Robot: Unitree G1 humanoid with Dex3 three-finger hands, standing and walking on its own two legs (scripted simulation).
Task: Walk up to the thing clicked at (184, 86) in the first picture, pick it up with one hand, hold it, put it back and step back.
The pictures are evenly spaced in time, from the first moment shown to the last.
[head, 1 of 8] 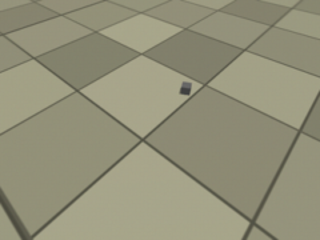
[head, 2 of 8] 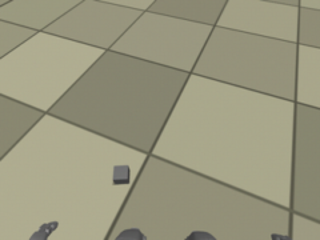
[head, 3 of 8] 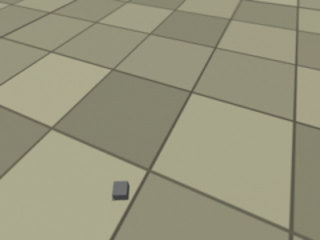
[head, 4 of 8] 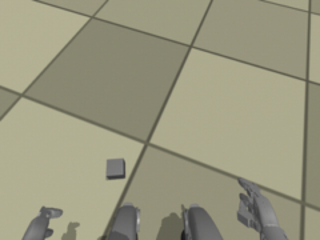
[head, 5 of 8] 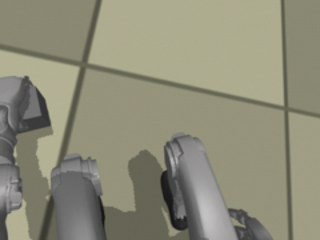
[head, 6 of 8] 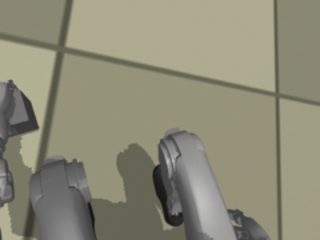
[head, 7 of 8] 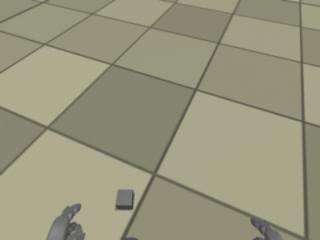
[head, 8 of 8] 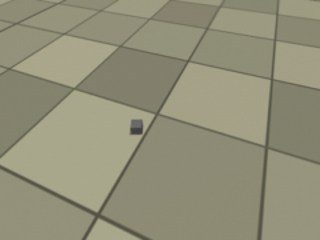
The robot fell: no
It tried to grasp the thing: yes
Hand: left
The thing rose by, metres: 0.63
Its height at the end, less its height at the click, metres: +0.00
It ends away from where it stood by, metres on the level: 0.02
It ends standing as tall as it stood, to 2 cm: yes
